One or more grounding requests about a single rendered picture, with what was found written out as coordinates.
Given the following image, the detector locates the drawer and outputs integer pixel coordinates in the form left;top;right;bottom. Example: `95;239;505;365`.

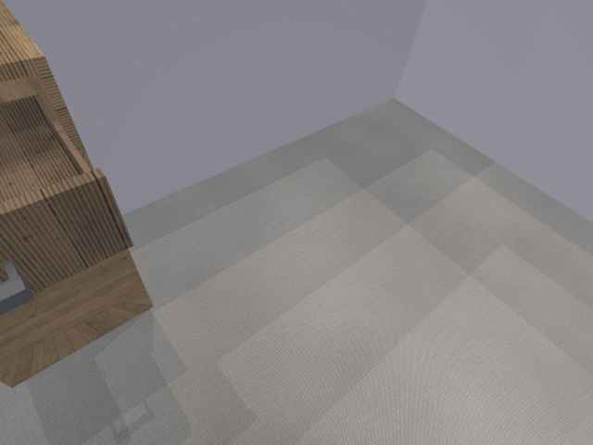
0;95;133;294

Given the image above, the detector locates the handle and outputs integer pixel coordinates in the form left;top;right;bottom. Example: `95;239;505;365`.
0;260;34;315

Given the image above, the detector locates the cabinet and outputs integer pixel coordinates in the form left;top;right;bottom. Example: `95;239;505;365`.
0;0;153;388

